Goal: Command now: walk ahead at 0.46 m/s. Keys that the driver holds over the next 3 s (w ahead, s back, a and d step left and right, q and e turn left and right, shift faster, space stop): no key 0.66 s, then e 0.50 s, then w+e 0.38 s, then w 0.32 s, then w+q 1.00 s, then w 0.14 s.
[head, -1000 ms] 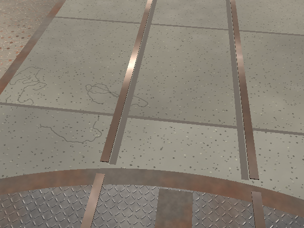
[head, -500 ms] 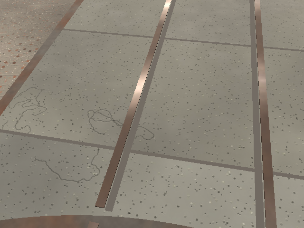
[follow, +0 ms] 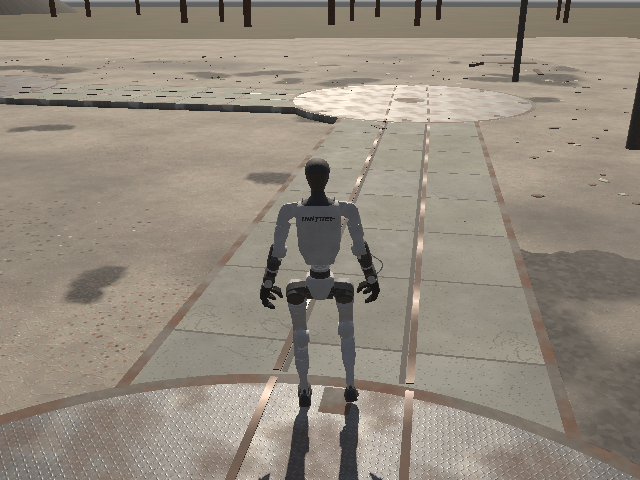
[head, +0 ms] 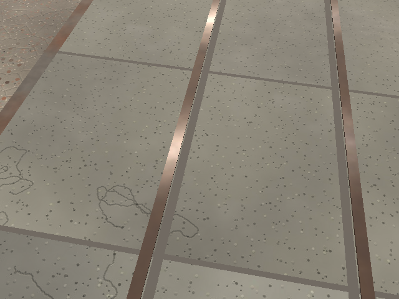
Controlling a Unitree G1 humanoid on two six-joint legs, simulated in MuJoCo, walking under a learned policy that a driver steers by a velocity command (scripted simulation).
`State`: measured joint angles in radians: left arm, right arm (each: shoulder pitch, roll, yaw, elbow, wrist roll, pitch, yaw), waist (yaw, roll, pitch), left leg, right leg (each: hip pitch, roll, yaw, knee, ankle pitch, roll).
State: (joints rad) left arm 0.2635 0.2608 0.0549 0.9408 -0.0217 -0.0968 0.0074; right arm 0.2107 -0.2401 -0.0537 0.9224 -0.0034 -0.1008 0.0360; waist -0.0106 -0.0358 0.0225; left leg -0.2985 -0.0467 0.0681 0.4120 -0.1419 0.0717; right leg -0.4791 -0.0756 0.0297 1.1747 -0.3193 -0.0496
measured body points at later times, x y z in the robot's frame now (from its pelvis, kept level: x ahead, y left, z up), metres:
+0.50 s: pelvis +0.16 -0.03 -0.01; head +0.19 -0.04 +0.44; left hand +0.29 +0.21 -0.13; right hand +0.23 -0.29 -0.16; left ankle +0.12 +0.10 -0.71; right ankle +0.26 -0.13 -0.74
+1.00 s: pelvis +0.21 -0.04 -0.02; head +0.24 -0.06 +0.43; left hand +0.35 +0.23 -0.14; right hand +0.24 -0.33 -0.16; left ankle +0.16 +0.11 -0.71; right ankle +0.24 -0.12 -0.74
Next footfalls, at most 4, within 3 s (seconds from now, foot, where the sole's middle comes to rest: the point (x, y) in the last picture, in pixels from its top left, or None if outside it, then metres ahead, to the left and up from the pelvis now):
0.32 right None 0.30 -0.13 -0.78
0.58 left None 0.21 0.11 -0.78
1.40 left None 0.33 0.08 -0.78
1.84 right None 0.43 -0.32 -0.78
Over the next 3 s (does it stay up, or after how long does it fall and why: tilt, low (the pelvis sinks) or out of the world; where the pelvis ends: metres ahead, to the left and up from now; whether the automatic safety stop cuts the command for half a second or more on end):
stays up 0.97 -0.40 -0.01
